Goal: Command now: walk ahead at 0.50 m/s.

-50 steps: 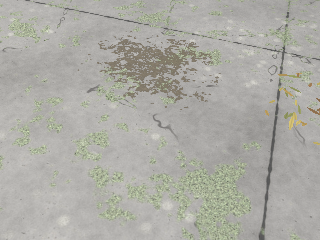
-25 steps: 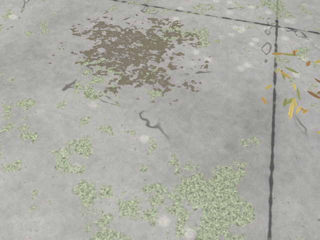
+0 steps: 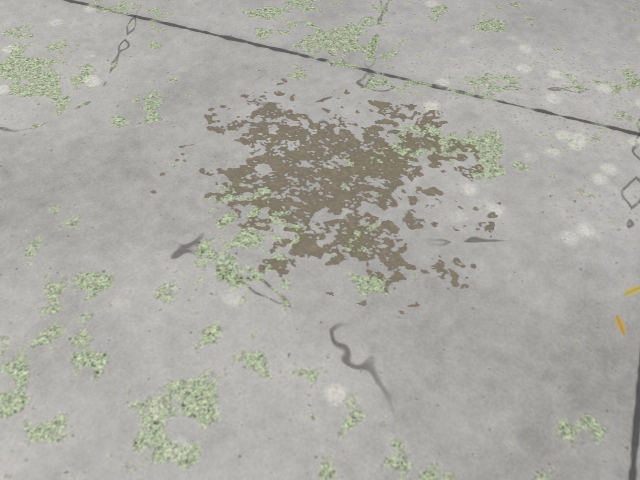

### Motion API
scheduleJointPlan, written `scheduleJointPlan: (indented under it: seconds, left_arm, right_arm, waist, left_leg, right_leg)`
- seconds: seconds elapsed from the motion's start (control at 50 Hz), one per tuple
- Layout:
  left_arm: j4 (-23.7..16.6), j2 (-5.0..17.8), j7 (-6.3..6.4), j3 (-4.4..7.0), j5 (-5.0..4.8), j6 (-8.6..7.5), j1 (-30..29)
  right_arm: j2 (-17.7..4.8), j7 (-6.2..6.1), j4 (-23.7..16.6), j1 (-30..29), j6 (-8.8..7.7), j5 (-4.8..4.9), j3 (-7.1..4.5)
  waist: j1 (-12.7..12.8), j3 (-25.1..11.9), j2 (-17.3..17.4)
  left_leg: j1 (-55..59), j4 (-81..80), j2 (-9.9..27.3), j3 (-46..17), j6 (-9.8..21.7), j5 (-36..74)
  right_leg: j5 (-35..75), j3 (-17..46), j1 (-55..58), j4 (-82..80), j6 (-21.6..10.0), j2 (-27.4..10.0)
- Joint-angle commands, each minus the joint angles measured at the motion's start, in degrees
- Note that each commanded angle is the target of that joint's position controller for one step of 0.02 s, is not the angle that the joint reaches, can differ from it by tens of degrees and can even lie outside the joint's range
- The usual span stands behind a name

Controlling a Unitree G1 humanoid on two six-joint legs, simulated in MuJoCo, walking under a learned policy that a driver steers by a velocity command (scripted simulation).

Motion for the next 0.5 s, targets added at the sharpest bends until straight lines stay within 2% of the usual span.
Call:
scheduleJointPlan:
  seconds: [0.02,0.04,0.06,0.08,0.1,0.12,0.14,0.16,0.18,0.2,0.22,0.24,0.28,0.32,0.42,0.5]
  left_arm:
    - [-0.4,8.2,0.72,1.38,0.49,-0.18,4.0]
    - [-0.5,8.7,0.88,1.53,0.54,-0.16,2.9]
    - [-0.5,9.4,1.0,1.75,0.62,-0.06,2.1]
    - [-0.6,9.9,0.94,1.87,0.47,0.21,1.1]
    - [-1.4,9.3,0.8,1.65,-0.04,0.23,0.3]
    - [-3.4,5.1,0.34,0.72,-2.12,0.19,3.0]
    - [-2.8,6.4,0.18,1.7,-2.4,0.28,6.4]
    - [-3.9,7.7,0.46,2.18,-1.04,0.6,1.6]
    - [-5.1,6.7,0.49,1.93,-0.29,0.33,-2.9]
    - [-5.4,5.8,0.53,2.03,0.27,0.5,-4.4]
    - [-6.1,5.9,0.48,2.25,1.1,1.19,-5.1]
    - [-6.5,5.2,0.36,2.28,1.29,1.99,-4.9]
    - [-7.7,4.7,0.37,2.34,1.01,3.22,-5.5]
    - [-9.1,5.0,0.63,2.32,0.81,4.12,-7.6]
    - [-13.2,6.7,1.17,2.31,0.17,5.48,-16.9]
    - [-15.6,7.7,1.71,2.21,-0.33,5.82,-21.8]
  right_arm:
    - [-3.6,-0.24,-4.5,-4.7,-1.25,0.07,-0.67]
    - [-4.1,-0.5,-4.0,-2.5,-1.52,0.0,-0.98]
    - [-5.0,-0.91,-2.7,2.1,-1.8,-0.09,-1.52]
    - [-6.0,-1.39,0.2,10.7,-2.25,-0.27,-2.27]
    - [-8.6,-1.97,3.2,20.6,-2.77,-1.34,-3.35]
    - [-14.1,-2.46,4.1,28.4,-2.89,-2.72,-4.8]
    - [-14.7,-1.75,4.4,26.0,-1.98,-0.94,-5.0]
    - [-12.4,-1.41,3.5,19.4,-1.76,0.76,-4.36]
    - [-8.4,-1.24,3.0,15.3,-2.14,1.0,-3.2]
    - [-6.0,-1.28,3.2,13.7,-2.39,0.86,-2.45]
    - [-4.5,-1.64,3.7,13.6,-2.58,1.03,-1.91]
    - [-4.5,-1.84,3.8,13.6,-2.69,0.9,-1.72]
    - [-7.3,-1.95,3.6,14.7,-2.9,0.58,-2.2]
    - [-9.6,-1.97,2.9,15.4,-2.51,0.27,-2.68]
    - [-9.8,-2.19,1.9,19.6,-0.76,0.23,-2.84]
    - [-10.8,-2.63,0.9,21.6,0.51,-0.19,-3.59]
  waist:
    - [-1.5,3.3,-5.6]
    - [-3.0,2.1,-6.0]
    - [-5.0,-0.3,-6.4]
    - [-8.7,-4.5,-5.6]
    - [-12.4,-9.9,-4.3]
    - [-12.8,-18.0,5.1]
    - [-9.8,-21.5,9.1]
    - [-7.0,-14.1,2.9]
    - [-6.2,-7.6,0.4]
    - [-4.5,-4.5,-1.5]
    - [-3.2,-3.2,-0.8]
    - [-2.2,-3.5,0.1]
    - [-1.0,-4.9,0.3]
    - [-0.8,-5.8,0.8]
    - [-3.6,-6.3,3.5]
    - [-5.5,-5.1,4.1]
  left_leg:
    - [0.5,-3.7,-2.5,1.6,2.1,-3.5]
    - [4.3,-4.8,-3.9,2.2,3.1,-6.1]
    - [10.0,-5.7,-5.8,2.7,4.2,-8.3]
    - [19.4,-9.1,-7.4,3.3,5.5,-7.0]
    - [34.0,-9.9,-3.0,-1.3,7.5,-6.3]
    - [49.7,-11.1,13.6,-23.1,13.2,-5.7]
    - [52.9,-17.6,20.8,-42.2,19.5,8.1]
    - [45.8,-17.4,17.9,-33.5,18.0,13.2]
    - [38.0,-18.0,15.4,-25.9,16.5,21.7]
    - [32.5,-19.0,12.2,-20.6,14.2,26.6]
    - [28.7,-19.7,9.6,-17.0,12.7,29.7]
    - [26.5,-19.8,8.1,-14.9,11.9,32.4]
    - [24.8,-19.1,7.0,-13.2,12.1,39.3]
    - [23.5,-18.8,6.1,-12.4,12.2,39.8]
    - [24.7,-17.8,4.8,-15.2,10.1,30.1]
    - [27.8,-16.2,5.7,-19.8,10.7,24.1]
  right_leg:
    - [41.6,6.1,1.4,2.6,-6.0,-17.4]
    - [49.2,5.4,2.0,5.9,-5.5,-17.6]
    - [56.3,4.9,2.3,11.4,-4.9,-17.5]
    - [57.8,3.7,0.9,20.9,-4.1,-16.2]
    - [47.0,2.7,-8.3,33.4,-3.2,-14.4]
    - [19.9,-1.6,-24.9,55.1,-0.4,-7.4]
    - [-13.3,3.4,-35.5,68.6,0.5,0.1]
    - [-9.0,7.2,-38.6,69.5,0.3,-4.5]
    - [-5.8,6.8,-38.9,66.8,0.9,-6.2]
    - [-4.4,6.7,-37.1,63.0,1.3,-7.8]
    - [-3.7,6.7,-35.2,59.7,2.0,-8.6]
    - [-3.2,6.5,-33.1,57.5,2.7,-8.4]
    - [-2.4,5.8,-32.0,54.4,4.0,-7.3]
    - [-0.5,5.2,-32.7,50.6,5.1,-6.9]
    - [5.1,5.5,-35.3,42.6,6.1,-6.7]
    - [2.9,6.8,-36.8,38.5,6.2,-5.9]
Velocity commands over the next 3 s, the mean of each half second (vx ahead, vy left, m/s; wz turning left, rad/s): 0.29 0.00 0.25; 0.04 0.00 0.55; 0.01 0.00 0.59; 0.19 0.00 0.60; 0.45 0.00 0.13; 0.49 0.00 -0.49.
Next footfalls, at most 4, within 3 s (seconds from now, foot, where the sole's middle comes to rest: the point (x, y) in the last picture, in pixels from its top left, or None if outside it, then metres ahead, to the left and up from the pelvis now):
0.10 left None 0.24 0.10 -0.78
0.66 right None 0.34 -0.08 -0.78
1.16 left None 0.20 0.10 -0.78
1.70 right None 0.33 -0.03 -0.78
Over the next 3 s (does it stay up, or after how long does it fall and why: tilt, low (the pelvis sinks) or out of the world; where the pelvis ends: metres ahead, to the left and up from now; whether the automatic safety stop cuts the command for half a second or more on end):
stays up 0.45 0.54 0.00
